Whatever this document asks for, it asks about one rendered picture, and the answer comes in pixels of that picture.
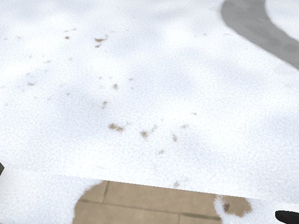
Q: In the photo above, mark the robot right hand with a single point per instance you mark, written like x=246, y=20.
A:
x=287, y=217

